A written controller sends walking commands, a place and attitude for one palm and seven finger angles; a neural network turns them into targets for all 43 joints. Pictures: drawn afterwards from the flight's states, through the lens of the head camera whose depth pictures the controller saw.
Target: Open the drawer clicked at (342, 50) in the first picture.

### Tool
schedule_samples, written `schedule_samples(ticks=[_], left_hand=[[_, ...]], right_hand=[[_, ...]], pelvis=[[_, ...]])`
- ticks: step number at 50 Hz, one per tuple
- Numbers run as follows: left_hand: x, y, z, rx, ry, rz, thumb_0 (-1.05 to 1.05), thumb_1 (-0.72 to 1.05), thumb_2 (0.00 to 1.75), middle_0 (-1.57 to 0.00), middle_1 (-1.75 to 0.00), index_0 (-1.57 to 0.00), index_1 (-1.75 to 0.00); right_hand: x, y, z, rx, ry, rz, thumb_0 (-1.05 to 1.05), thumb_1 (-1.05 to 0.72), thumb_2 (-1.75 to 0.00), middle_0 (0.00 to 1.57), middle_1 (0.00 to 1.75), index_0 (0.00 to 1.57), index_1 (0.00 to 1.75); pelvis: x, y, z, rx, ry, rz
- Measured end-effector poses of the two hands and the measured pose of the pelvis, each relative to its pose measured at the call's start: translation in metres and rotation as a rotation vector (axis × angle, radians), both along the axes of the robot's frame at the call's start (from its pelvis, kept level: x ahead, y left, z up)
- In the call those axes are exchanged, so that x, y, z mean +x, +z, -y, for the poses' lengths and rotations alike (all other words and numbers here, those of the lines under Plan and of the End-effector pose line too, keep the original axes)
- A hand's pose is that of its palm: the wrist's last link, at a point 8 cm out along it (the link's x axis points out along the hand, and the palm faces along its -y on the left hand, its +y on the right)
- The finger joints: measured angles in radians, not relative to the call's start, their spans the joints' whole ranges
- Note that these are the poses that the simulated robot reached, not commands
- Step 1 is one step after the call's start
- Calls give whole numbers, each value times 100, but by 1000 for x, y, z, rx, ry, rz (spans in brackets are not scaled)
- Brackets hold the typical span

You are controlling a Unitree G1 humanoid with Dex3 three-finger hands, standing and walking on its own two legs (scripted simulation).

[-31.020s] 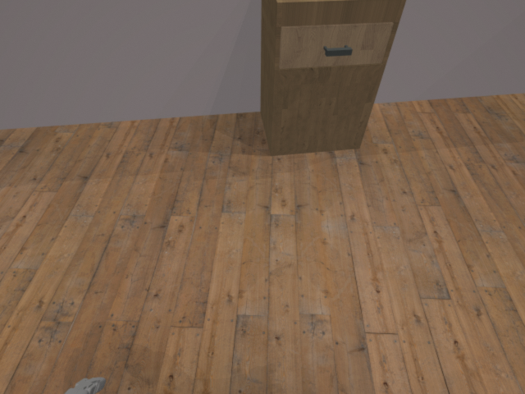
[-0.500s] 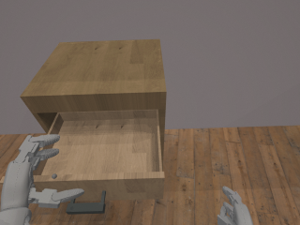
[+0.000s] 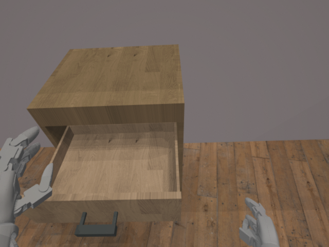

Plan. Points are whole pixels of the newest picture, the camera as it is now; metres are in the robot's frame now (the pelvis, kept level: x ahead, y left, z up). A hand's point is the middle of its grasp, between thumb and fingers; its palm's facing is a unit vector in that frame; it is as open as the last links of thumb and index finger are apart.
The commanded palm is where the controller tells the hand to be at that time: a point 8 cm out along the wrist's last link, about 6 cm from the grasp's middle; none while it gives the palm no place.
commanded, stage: draw the hand back to the body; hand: left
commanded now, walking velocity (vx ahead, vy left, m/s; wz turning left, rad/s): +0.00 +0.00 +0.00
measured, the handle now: (98, 222) +0.21 +0.24 -0.15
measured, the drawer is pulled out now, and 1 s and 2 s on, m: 0.29 0.29 0.29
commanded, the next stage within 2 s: step back with the hand held close in 0.18 s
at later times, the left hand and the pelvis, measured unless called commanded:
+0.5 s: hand (44, 184) +0.18 +0.24 +0.15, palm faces +0.30 -0.81 -0.50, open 7.4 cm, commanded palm +0.12 +0.28 +0.18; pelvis -0.02 +0.01 +0.00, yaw -2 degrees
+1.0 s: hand (16, 223) +0.12 +0.25 +0.15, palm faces +0.32 -0.82 -0.47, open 7.4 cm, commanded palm +0.06 +0.30 +0.18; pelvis -0.08 +0.02 -0.01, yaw +0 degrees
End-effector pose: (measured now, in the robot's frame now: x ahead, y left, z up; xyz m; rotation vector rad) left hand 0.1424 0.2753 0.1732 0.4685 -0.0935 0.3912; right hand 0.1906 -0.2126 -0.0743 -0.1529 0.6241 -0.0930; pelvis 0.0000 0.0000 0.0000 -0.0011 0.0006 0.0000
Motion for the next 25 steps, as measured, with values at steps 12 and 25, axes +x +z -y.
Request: schedule_samples(ticks=[12,25], left_hand=[[-6,-3,4,-14,-5,-13,2,86,89,-22,-33,-21,-32],[6,2,-4,78,-87,-37,2,89,90,-21,-31,-20,-30]], right_hand=[[-10,-1,6,-11,-4,-15,1,-90,-90,20,30,20,30],[-35,-4,18,-34,-62,-115,1,-90,-90,20,30,20,30]], pelvis=[[-5,1,3,-2,1,11],[-18,3,-6,-14,-26,-37]])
